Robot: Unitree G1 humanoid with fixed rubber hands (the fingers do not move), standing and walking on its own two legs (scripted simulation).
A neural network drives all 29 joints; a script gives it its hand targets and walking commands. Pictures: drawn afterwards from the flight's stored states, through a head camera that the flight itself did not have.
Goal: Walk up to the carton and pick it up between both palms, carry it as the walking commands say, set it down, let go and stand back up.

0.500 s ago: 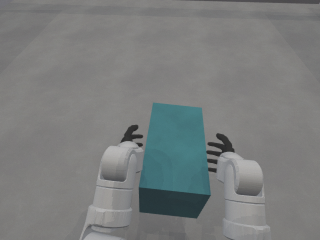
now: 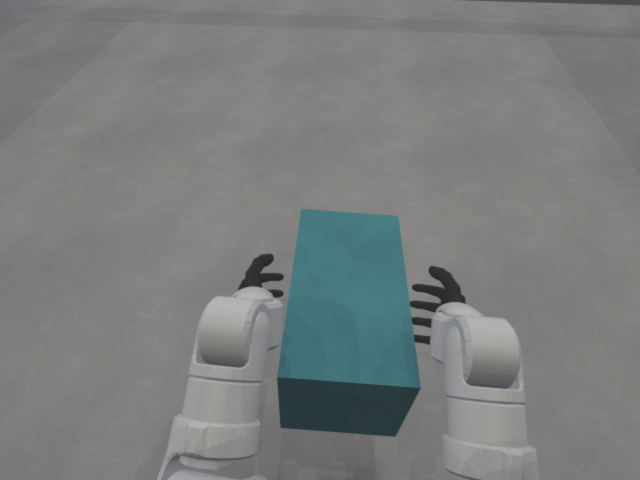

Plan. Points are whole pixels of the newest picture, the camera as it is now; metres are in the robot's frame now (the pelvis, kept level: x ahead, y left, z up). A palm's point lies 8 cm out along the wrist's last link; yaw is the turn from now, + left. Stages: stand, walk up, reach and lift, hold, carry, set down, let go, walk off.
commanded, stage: carry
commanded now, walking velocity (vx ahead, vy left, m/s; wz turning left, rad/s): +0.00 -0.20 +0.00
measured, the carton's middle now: (344, 313) +0.36 +0.00 -0.03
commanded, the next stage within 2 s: none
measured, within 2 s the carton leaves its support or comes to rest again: neither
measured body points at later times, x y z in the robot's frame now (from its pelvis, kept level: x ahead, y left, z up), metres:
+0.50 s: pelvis -0.10 -0.14 -0.01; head -0.09 -0.14 +0.44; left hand +0.21 +0.00 +0.08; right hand +0.23 -0.24 +0.07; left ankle -0.03 +0.03 -0.71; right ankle -0.08 -0.28 -0.73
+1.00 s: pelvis -0.21 -0.26 -0.01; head -0.18 -0.25 +0.44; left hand +0.10 -0.10 +0.08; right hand +0.13 -0.34 +0.09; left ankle -0.12 -0.08 -0.73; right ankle -0.20 -0.42 -0.73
